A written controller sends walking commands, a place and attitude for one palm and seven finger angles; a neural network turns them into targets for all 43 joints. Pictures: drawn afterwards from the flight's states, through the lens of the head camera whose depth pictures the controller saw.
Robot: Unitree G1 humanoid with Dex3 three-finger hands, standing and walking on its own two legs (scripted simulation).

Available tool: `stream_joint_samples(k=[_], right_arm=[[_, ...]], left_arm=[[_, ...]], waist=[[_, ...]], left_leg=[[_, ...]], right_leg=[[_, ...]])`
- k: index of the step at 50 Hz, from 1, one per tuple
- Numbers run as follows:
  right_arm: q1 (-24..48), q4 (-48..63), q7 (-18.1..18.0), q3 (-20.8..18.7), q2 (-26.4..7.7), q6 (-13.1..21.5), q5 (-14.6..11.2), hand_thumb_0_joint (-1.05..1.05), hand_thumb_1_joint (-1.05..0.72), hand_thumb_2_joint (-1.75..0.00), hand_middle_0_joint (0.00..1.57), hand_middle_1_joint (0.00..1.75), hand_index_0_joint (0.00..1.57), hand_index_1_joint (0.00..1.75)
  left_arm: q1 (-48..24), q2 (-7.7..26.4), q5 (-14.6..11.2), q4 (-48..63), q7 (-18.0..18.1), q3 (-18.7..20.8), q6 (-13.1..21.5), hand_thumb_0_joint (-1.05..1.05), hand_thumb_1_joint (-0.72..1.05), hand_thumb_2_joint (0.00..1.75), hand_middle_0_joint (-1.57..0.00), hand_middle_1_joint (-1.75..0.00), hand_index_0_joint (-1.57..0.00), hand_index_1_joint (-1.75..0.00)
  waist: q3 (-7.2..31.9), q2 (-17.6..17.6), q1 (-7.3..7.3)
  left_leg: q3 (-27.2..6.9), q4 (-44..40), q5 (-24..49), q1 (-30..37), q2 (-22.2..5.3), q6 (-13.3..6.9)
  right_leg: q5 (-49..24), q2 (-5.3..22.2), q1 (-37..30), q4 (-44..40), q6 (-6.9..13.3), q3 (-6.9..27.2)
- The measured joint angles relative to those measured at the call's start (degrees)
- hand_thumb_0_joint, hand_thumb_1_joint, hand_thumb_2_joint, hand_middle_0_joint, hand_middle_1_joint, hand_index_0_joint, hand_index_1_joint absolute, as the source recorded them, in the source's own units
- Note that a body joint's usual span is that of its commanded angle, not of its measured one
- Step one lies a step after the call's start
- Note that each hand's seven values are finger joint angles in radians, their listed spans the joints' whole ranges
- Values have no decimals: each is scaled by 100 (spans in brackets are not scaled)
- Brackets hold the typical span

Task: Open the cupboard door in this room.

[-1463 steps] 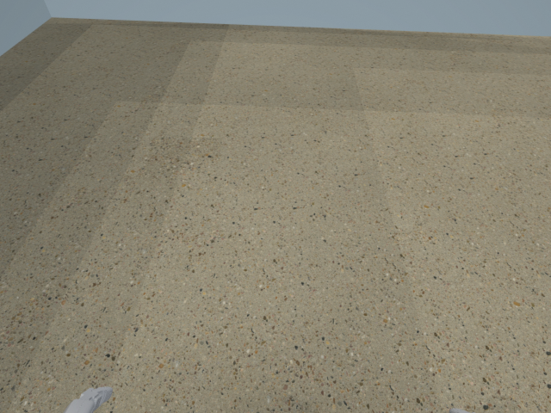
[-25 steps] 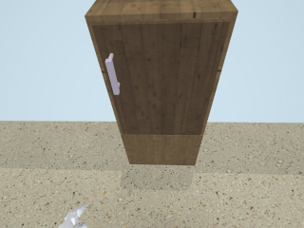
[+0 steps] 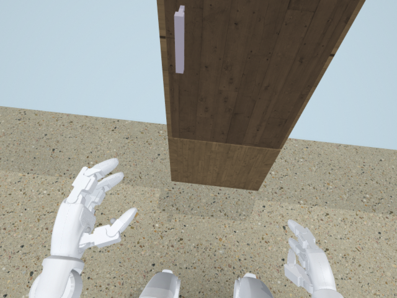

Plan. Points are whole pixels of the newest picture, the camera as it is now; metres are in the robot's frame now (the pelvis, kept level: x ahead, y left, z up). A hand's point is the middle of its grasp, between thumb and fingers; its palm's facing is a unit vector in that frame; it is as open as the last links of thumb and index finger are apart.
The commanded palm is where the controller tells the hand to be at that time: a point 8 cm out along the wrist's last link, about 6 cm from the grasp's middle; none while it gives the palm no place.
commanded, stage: raise the hand with hooked fingers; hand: left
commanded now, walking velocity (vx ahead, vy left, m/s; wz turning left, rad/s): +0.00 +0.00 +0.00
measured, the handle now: (180, 41) +0.66 +0.12 +0.14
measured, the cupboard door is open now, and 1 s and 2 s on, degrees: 0 0 0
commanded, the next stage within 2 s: move the hooked fingers beside the handle in 1.48 s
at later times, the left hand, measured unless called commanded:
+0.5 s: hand (102, 175) +0.29 +0.21 +0.09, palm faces -0.02 -1.00 -0.09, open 12.8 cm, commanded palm +0.27 +0.27 +0.11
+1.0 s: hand (78, 125) +0.35 +0.25 +0.16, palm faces +0.06 -1.00 -0.05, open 14.0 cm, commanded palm +0.31 +0.29 +0.15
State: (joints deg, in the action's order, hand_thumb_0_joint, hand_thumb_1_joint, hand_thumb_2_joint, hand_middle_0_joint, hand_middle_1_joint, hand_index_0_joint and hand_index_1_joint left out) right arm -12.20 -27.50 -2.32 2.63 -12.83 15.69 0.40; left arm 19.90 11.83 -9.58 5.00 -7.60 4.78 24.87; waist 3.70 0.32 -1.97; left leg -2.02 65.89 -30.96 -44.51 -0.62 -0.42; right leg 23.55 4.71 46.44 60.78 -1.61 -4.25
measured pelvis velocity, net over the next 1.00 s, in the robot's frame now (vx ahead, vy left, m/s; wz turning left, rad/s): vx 0.05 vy -0.02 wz -0.02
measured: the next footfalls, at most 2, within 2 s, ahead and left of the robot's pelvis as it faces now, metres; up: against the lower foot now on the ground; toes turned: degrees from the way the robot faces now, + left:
none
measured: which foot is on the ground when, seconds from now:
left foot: down 0.00-1.00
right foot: down 0.00-1.00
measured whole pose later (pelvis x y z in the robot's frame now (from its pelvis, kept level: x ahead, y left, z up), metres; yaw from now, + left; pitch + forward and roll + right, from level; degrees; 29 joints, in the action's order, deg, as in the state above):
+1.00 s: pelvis +0.05 -0.02 +0.05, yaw -1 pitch +6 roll -1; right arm -15.4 -32.9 -5.8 3.0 -16.2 11.7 -2.1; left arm -4.6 23.6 -19.8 -20.1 -26.2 26.7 10.2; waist 2.3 -2.0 -0.3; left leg -1.3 45.4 -25.8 -25.8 -2.7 1.4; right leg 19.6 2.1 29.1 42.8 -0.5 -4.5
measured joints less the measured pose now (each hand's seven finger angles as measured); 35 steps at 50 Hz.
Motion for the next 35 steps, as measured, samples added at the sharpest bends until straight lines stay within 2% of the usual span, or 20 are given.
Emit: stream_joint_samples(k=[3,7,10,12,15,17,19,21,26,30,35], right_arm=[[-62,-212,16,212,139,-108,-36,1,-91,-89,21,30,20,30],[-245,-255,-14,311,250,-336,-144,2,-90,-89,21,30,21,30],[-424,-220,-63,245,237,-374,-159,2,-90,-89,21,30,21,30],[-534,-206,-77,154,185,-337,-146,2,-90,-89,21,30,21,30],[-611,-251,-82,34,37,-251,-111,2,-90,-89,21,30,21,30],[-587,-314,-75,-22,-95,-205,-105,2,-90,-89,21,30,21,30],[-512,-376,-85,-60,-219,-184,-125,2,-90,-89,21,30,20,30],[-417,-423,-117,-92,-304,-175,-160,2,-90,-89,21,30,20,30],[-246,-400,-225,-111,-316,-170,-220,2,-91,-89,21,30,20,30],[-213,-328,-258,-85,-254,-165,-225,1,-91,-89,21,30,20,30],[-200,-351,-235,-21,-257,-220,-236,1,-91,-89,21,30,20,30]], left_arm=[[-485,114,-4,-24,-238,-14,-202,1,30,65,-24,-68,-24,-68],[-700,245,-121,-287,-516,102,-1143,1,21,61,-25,-74,-25,-74],[-438,256,-294,-243,-430,305,-1590,1,14,58,-26,-79,-25,-79],[-191,234,-382,-90,-256,465,-1555,1,10,56,-26,-82,-26,-82],[-42,256,-404,48,-60,683,-1165,1,3,53,-27,-86,-26,-86],[-127,300,-386,-13,-72,799,-890,1,-2,51,-27,-89,-26,-89],[-311,356,-392,-164,-227,866,-764,0,-7,49,-27,-92,-27,-92],[-500,419,-424,-350,-474,887,-811,0,-12,47,-27,-95,-27,-95],[-726,628,-625,-715,-1017,1018,-1215,0,-23,42,-28,-103,-28,-103],[-921,729,-863,-908,-1097,1342,-1270,0,-33,38,-29,-109,-29,-109],[-1377,821,-958,-1333,-1238,1685,-1270,0,-42,34,-30,-115,-29,-115]], waist=[[23,-105,73],[46,-175,226],[77,-165,301],[104,-145,301],[111,-109,244],[106,-108,210],[78,-120,185],[58,-137,179],[75,-139,231],[63,-136,226],[30,-194,155]], left_leg=[[0,-9,-2,-21,8,-35],[128,-304,71,194,-3,-81],[232,-625,141,461,-14,-88],[261,-791,169,612,-23,-85],[220,-897,169,724,-28,-72],[155,-883,150,714,-28,-56],[94,-851,126,699,-32,-37],[55,-857,113,716,-44,-16],[54,-1111,151,990,-99,41],[47,-1362,210,1262,-145,94],[-2,-1567,286,1440,-169,144]], right_leg=[[-30,1,-9,-69,-35,0],[-135,-24,-167,-347,-76,114],[-208,-47,-372,-615,-83,203],[-232,-60,-501,-758,-83,223],[-213,-64,-630,-857,-73,176],[-178,-60,-655,-858,-73,112],[-145,-61,-670,-843,-77,53],[-125,-71,-701,-854,-75,14],[-136,-128,-939,-1048,-35,0],[-161,-178,-1186,-1246,18,-21],[-197,-204,-1370,-1417,62,-79]])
